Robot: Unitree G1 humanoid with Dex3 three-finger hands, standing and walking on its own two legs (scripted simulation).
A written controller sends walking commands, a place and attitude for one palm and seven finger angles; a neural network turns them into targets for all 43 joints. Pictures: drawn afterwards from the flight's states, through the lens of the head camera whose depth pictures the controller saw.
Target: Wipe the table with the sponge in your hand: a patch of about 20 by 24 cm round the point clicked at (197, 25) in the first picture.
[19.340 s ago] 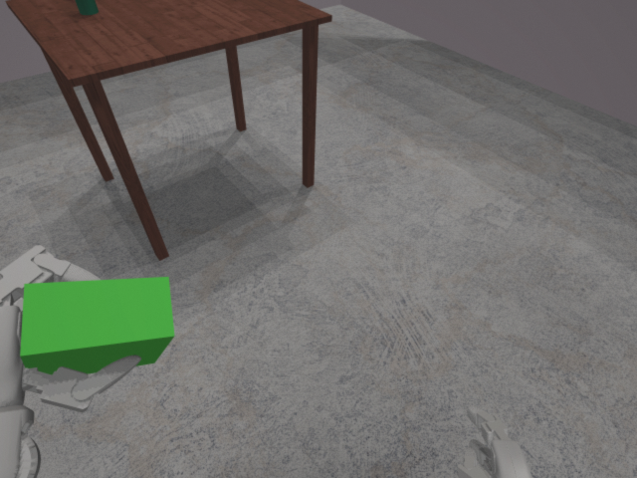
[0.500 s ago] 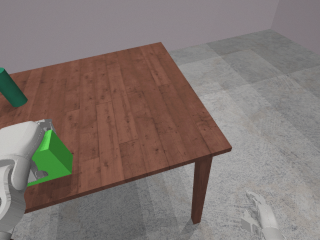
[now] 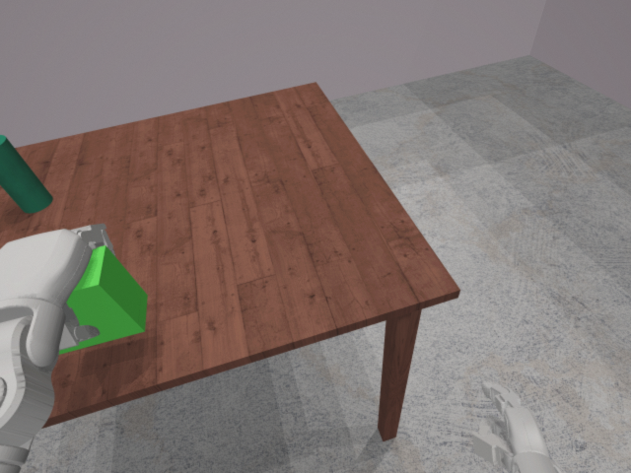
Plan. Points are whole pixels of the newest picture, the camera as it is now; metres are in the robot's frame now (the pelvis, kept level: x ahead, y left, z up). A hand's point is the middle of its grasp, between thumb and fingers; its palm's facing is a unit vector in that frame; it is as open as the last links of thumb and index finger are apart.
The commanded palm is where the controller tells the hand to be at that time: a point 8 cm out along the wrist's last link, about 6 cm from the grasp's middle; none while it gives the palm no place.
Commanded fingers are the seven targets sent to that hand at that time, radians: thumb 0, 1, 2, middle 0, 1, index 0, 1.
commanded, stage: move the sponge above the wiping area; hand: left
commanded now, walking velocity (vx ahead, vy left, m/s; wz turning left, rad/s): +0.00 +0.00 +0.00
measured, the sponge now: (88, 309) +0.24 +0.33 +0.10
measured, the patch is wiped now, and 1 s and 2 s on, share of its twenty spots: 0.00 0.00 0.00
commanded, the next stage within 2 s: lower the sponge onto the table in 0.42 s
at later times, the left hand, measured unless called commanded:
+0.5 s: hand (63, 294) +0.24 +0.33 +0.15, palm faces +0.04 +0.00 -1.00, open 9.9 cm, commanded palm +0.21 +0.33 +0.21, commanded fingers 0.00 0.10 1.30 -1.20 -1.60 -1.20 -1.60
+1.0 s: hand (58, 303) +0.23 +0.34 +0.13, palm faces +0.01 -0.01 -1.00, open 9.9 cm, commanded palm +0.21 +0.34 +0.20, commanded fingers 0.00 0.10 1.30 -1.20 -1.60 -1.20 -1.60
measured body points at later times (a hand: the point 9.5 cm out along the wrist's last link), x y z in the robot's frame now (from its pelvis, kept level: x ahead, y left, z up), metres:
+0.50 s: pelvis +0.00 -0.01 +0.00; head +0.00 -0.05 +0.45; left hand +0.23 +0.33 +0.20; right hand +0.24 -0.21 -0.09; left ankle +0.00 +0.13 -0.74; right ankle +0.00 -0.13 -0.74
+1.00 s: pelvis +0.00 +0.00 +0.00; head +0.00 -0.05 +0.45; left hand +0.22 +0.34 +0.19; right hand +0.23 -0.22 -0.10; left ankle +0.00 +0.13 -0.74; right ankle +0.00 -0.13 -0.74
